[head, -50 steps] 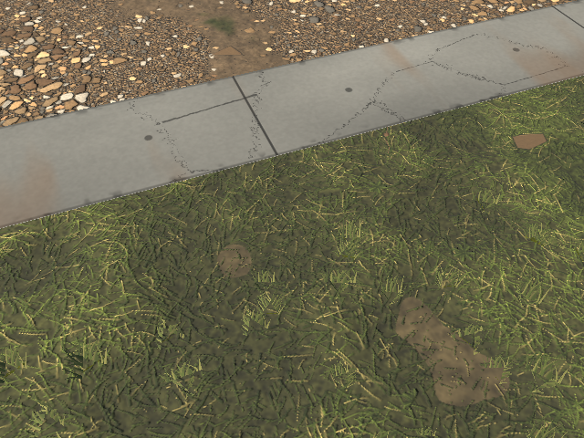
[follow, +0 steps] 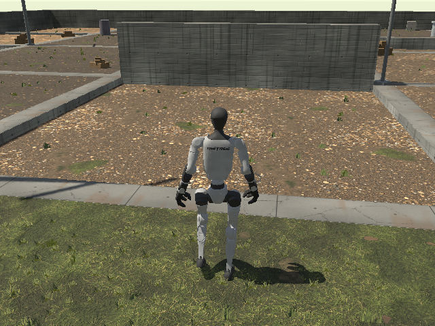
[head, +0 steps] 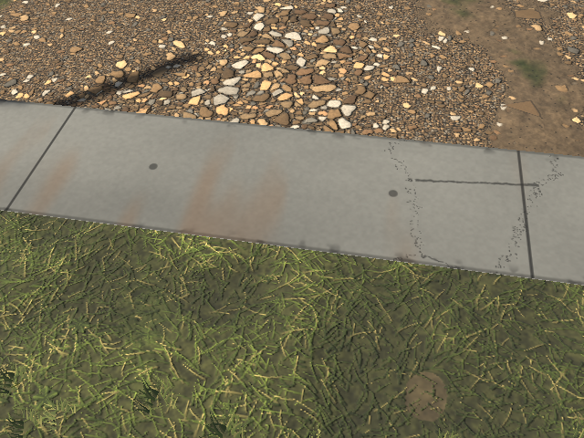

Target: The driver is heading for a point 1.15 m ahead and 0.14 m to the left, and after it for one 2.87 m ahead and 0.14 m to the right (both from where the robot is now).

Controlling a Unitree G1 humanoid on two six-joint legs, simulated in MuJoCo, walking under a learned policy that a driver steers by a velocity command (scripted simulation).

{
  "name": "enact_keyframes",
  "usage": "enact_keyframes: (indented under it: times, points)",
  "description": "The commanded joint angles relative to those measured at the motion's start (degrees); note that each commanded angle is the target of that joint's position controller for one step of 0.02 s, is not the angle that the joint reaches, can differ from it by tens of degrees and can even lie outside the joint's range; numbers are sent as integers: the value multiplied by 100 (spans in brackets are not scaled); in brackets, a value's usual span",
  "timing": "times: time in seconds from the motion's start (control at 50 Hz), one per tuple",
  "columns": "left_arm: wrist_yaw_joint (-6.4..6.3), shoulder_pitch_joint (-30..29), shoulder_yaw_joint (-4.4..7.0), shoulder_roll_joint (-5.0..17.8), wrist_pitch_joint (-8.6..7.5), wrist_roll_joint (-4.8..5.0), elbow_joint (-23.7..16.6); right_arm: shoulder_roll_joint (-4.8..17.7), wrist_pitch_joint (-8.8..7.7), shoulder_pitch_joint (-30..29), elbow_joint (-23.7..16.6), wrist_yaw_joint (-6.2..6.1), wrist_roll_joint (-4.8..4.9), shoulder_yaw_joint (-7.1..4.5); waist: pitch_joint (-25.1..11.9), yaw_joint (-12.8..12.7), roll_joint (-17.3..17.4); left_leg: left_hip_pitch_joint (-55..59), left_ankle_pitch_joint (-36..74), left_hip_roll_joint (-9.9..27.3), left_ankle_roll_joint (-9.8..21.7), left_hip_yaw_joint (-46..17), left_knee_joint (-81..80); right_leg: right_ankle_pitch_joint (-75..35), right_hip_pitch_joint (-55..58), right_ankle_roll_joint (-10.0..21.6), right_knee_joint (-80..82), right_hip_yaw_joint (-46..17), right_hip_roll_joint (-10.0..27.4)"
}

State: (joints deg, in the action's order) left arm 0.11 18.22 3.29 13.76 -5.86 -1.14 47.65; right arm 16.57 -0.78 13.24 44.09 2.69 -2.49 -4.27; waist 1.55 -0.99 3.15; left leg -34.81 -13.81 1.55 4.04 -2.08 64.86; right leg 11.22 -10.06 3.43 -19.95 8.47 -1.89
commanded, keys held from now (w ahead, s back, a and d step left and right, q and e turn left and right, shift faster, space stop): w+q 0.44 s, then w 0.26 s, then w+e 0.30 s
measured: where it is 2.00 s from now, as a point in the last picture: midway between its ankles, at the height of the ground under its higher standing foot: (251, 258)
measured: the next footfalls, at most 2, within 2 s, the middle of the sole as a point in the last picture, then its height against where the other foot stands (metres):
left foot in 0.30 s outside the picture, level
right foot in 0.84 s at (291, 363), level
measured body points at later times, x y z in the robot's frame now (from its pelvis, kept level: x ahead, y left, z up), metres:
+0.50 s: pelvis +0.27 +0.07 +0.00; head +0.30 +0.09 +0.44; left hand +0.30 +0.36 -0.13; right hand +0.42 -0.17 -0.12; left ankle +0.27 +0.12 -0.74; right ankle +0.32 -0.09 -0.66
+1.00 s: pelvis +0.57 +0.10 -0.01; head +0.60 +0.09 +0.44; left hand +0.57 +0.38 -0.13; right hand +0.71 -0.13 -0.14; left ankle +0.45 +0.20 -0.66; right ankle +0.62 +0.06 -0.74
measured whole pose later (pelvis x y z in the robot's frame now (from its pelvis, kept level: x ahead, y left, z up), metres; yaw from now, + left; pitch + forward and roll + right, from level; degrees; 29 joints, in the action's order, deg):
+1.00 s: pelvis +0.57 +0.10 -0.01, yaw +15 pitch +0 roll +0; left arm 1.5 16.1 3.2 15.0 -2.7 -0.4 47.8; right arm 15.0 -4.3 16.3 47.9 0.6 -2.5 -1.6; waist 3.1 0.3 1.6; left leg -22.3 -17.5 -0.4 2.8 -0.9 65.4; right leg 9.5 -16.2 6.4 -25.7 1.5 -5.8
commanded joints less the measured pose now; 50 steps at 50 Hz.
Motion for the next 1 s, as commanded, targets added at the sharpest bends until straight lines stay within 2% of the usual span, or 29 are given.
enact_keyframes:
  times: [0.02, 0.12, 0.2, 0.24, 0.26, 0.28, 0.3, 0.32, 0.34, 0.36, 0.38, 0.4, 0.42, 0.46, 0.5, 0.56, 0.62, 0.7, 0.76, 0.8, 0.82, 0.84, 0.86, 0.88, 0.9, 0.92, 0.94, 0.96, 1.0]
  points:
    - [25, 105, 62, 436, -137, 9, -199, 3, 9, -102, -413, 92, -2, 49, 77, 133, -663, -687, 595, 278, -64, -158, -213, -1201, 256, 666, 1200, -997, 1679]
    - [0, 416, 65, 571, -95, 15, -28, -142, -51, -1170, -741, 202, 46, 177, 260, -96, -701, -302, 1506, 214, -18, 432, -1892, -1787, 376, 449, 1110, -96, 1485]
    - [-91, 813, 98, 773, 33, 1, 179, -89, -50, -1683, -950, 225, 9, 191, 392, -246, -709, -124, 853, 63, 193, 813, -2703, -2451, 1150, 387, 801, 157, 1700]
    - [-139, 892, 120, 929, 127, -9, 271, -15, -44, -1520, -930, 172, -26, 152, 196, -122, -828, 387, 215, -286, 397, 1048, -2946, -4182, 1480, 315, 70, 390, 1753]
    - [-158, 912, 137, 1032, 183, -16, 305, 71, -57, -1155, -835, 141, -38, 106, -57, 49, -894, 859, -53, -517, 528, 1113, -3057, -4967, 1571, 293, -620, 489, 1765]
    - [-168, 888, 143, 1098, 237, 1, 299, 201, -103, -438, -617, 94, -60, 29, -483, 357, -843, 1755, -66, -749, 688, 1105, -3352, -5086, 1364, 245, -1661, 600, 1734]
    - [-165, 815, 125, 1074, 256, -7, 198, 495, -140, 602, -278, 6, -119, -113, -1082, 818, -545, 3270, -99, -561, 926, 597, -3583, -4031, 424, 83, -3129, 657, 1621]
    - [-64, 977, -24, 447, 221, 60, -202, 1138, -136, 925, -279, -96, -114, -279, -1808, 668, 648, 5239, -821, 1240, 1533, -2014, -3705, 49, -1894, -222, -5127, 623, 1046]
    - [-7, 463, 59, 750, 165, 34, -520, 1343, -73, 1117, -408, -152, 84, -332, -2209, 806, 691, 5687, -307, 1987, 2043, -4372, -4657, 2092, -3154, -400, -6284, -382, 149]
    - [15, -258, 75, 827, 122, 30, -688, 1193, -27, 1052, -243, -215, 119, -307, -1364, 840, 78, 5308, 386, 1669, 1795, -3259, -4713, 1376, -3764, -337, -6187, -903, 534]
    - [17, -264, 6, 700, 53, 71, -688, 933, -51, 757, -185, -251, 179, -247, -734, 571, -93, 4411, 1202, 1493, 1598, -2517, -4757, 859, -3530, -310, -5655, -882, 749]
    - [7, -158, 8, 673, 68, 23, -586, 723, -90, 459, -201, -252, 179, -188, -414, 270, -371, 3686, 1797, 1153, 1339, -2009, -4835, 733, -3091, -325, -5134, -907, 901]
    - [12, -10, 6, 650, 168, -88, -560, 595, -129, 247, -226, -256, 215, -140, -286, 25, -351, 3153, 2172, 889, 1240, -1673, -4909, 771, -2694, -394, -4871, -941, 953]
    - [67, 211, -1, 559, 373, -191, -490, 455, -243, 179, -245, -221, 242, -77, -403, -150, -255, 2757, 2548, 660, 1229, -1353, -5031, 748, -2296, -494, -4613, -876, 927]
    - [116, 44, -20, 455, 448, -173, -531, 521, -310, 374, -129, -199, 238, -86, -299, -138, -191, 2534, 2493, 543, 1192, -1148, -5239, 349, -2360, -543, -4237, -785, 909]
    - [134, -699, -37, 432, 453, -153, -731, 495, -346, 804, 78, -192, 237, -59, 18, 106, -89, 2633, 2345, 476, 1028, -1055, -5466, -444, -2753, -557, -3407, -737, 935]
    - [156, -1270, -61, 425, 424, -115, -870, 509, -380, 1151, 233, -204, 241, -40, 92, 335, 13, 3072, 2461, 506, 882, -1002, -5447, -1046, -2912, -475, -2651, -725, 849]
    - [192, -1975, -87, 449, 373, -68, -1097, 573, -398, 1494, 406, -258, 182, -17, 269, 571, 11, 3629, 2593, 691, 843, -1036, -5338, -1178, -2957, -303, -1900, -647, 652]
    - [213, -1957, -72, 520, 332, -38, -1132, 663, -404, 1430, 506, -319, 118, -15, 393, 453, 92, 3915, 3011, 915, 722, -874, -5276, -770, -2576, -8, -1435, -567, 501]
    - [166, -1318, -8, 619, 309, -13, -918, 743, -419, 1241, 543, -349, 79, -16, 132, 143, 132, 3960, 4530, 878, 533, -577, -4656, -289, -1575, 229, -1219, -413, 155]
    - [114, -620, 50, 697, 283, -9, -684, 792, -403, 1175, 575, -348, 50, -26, -240, -176, 34, 3967, 5229, 746, 444, -360, -3757, -188, -788, 364, -1020, -301, -90]
    - [56, 292, 120, 829, 237, -58, -393, 761, -400, 1163, 572, -352, 44, -6, -754, -564, -139, 3491, 4879, 521, 343, -110, -2533, -261, 389, 547, -858, -484, 10]
    - [-5, 1092, 247, 1339, 208, -176, -287, 426, -426, 1402, 385, -346, 145, 95, -1470, -689, -908, 2090, 2865, 81, 158, 215, -614, 266, 1905, 1013, -751, -2390, 1381]
    - [62, 1043, 335, 1643, 248, -106, -198, 206, -440, 1900, 397, -287, 181, 114, -1758, -288, -2046, 393, -1483, -914, -47, 219, 898, 141, 2719, 1727, 129, -5122, 2337]
    - [131, 490, 258, 1229, 286, 93, -249, 499, -446, 1375, 339, -294, 8, 89, -1039, -144, -1118, -165, -1119, -463, 36, -313, 1136, 726, 2153, 1554, 422, -5042, 2073]
    - [147, 48, 207, 967, 298, 113, -349, 557, -487, 862, 221, -252, 37, 87, -422, -79, -618, -211, -533, -188, 20, -255, 913, 481, 1364, 1437, 468, -4104, 1915]
    - [154, -118, 164, 805, 288, 71, -356, 482, -511, 575, 138, -227, 36, 120, -181, -17, -345, -86, -263, -2, -8, -200, 584, -153, 868, 1307, 568, -3581, 1633]
    - [139, -110, 138, 740, 270, 84, -301, 438, -465, 507, 82, -212, -8, 131, -48, 103, -361, 63, -216, 107, -84, -182, 326, -728, 528, 1204, 625, -3215, 1404]
    - [122, 12, 129, 733, 200, 117, -193, 314, -315, 593, 56, -187, -49, 177, -169, 241, -556, 387, -213, 168, -273, -97, -27, -1441, 222, 1153, 724, -2787, 1150]
Keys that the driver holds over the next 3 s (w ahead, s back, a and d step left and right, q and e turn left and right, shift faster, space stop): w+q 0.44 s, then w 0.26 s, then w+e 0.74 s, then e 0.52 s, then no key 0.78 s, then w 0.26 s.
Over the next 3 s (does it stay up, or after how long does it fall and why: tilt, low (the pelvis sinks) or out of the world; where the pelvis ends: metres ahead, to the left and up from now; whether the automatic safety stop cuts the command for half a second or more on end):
stays up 1.00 0.15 -0.01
